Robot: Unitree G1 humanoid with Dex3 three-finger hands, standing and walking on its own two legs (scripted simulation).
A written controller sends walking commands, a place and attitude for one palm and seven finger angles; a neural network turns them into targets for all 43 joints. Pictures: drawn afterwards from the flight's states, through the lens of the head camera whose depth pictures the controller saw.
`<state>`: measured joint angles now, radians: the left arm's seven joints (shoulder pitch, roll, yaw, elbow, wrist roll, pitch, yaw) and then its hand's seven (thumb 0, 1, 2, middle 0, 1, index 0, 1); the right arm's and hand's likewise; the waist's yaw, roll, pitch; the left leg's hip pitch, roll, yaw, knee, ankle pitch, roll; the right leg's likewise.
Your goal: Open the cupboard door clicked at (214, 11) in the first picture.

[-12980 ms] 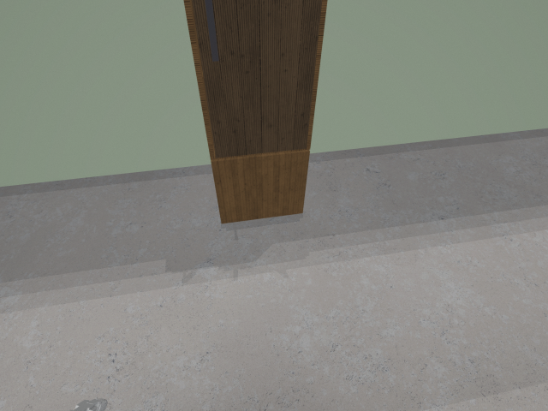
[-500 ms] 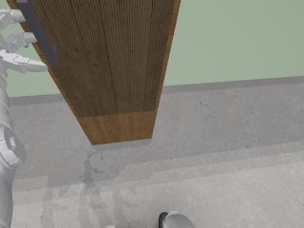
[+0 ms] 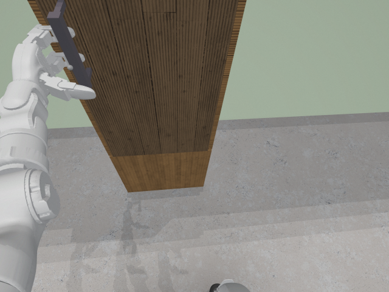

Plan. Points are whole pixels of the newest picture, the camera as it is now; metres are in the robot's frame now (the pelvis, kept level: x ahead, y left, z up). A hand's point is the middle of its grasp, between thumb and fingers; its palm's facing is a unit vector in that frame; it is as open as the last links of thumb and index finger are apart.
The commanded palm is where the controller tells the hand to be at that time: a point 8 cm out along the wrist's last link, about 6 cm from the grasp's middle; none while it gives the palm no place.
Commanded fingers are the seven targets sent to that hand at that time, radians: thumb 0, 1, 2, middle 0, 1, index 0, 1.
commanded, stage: slide the fingers in behind the handle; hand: left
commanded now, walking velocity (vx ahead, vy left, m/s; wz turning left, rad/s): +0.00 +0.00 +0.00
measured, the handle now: (74, 50) +0.56 +0.20 +0.15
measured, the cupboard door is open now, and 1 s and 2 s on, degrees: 0 0 14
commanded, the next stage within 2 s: close the thumb around the handle in 0.66 s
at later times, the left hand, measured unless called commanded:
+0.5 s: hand (84, 68) +0.51 +0.18 +0.15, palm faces +0.04 -1.00 -0.02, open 14.0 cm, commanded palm +0.48 +0.22 +0.15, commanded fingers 0.00 -0.50 0.30 -0.30 -1.20 -0.30 -1.20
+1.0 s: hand (83, 70) +0.50 +0.18 +0.16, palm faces +0.03 -1.00 -0.02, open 12.4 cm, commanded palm +0.48 +0.22 +0.15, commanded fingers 0.00 0.23 0.61 -0.35 -1.28 -0.35 -1.28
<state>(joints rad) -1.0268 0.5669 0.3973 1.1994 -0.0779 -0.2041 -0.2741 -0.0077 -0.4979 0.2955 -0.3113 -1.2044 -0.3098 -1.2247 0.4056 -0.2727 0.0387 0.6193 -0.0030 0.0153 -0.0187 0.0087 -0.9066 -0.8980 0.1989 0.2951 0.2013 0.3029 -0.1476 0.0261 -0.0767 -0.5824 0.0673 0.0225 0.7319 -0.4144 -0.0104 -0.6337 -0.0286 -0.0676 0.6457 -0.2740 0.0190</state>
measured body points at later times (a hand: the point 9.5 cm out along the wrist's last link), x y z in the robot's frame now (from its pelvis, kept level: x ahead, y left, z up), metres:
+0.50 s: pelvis -0.01 +0.00 +0.00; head +0.07 -0.01 +0.45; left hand +0.50 +0.23 +0.16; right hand +0.00 -0.27 -0.11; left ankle -0.04 +0.12 -0.71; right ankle +0.01 -0.14 -0.71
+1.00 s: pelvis -0.02 +0.00 +0.00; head +0.07 +0.00 +0.44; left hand +0.49 +0.23 +0.16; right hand -0.02 -0.27 -0.11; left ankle -0.05 +0.12 -0.71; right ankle +0.01 -0.14 -0.71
